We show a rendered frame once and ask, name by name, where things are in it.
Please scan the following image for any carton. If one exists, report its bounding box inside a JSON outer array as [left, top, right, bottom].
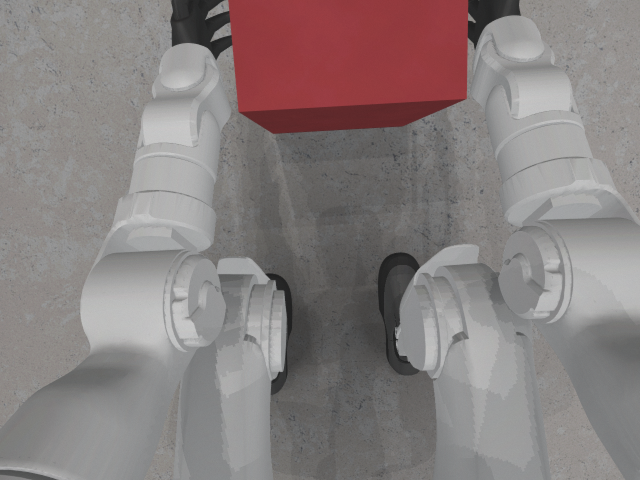
[[228, 0, 468, 134]]

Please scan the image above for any robot left forearm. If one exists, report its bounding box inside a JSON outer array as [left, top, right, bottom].
[[80, 43, 231, 336]]

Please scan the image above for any right robot foot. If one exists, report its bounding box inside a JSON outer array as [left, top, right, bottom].
[[378, 253, 420, 375]]

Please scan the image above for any left robot thigh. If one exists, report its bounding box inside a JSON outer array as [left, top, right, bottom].
[[173, 274, 287, 480]]

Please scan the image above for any robot right hand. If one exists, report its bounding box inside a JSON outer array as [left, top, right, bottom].
[[468, 0, 521, 49]]

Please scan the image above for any robot left upper arm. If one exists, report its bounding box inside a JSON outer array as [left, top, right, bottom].
[[0, 249, 226, 480]]

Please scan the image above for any robot left hand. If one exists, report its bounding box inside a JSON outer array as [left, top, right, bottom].
[[170, 0, 232, 60]]

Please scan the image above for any robot right upper arm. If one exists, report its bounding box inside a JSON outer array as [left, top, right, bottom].
[[498, 217, 640, 480]]

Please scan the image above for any robot right forearm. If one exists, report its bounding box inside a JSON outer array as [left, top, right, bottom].
[[470, 15, 640, 227]]

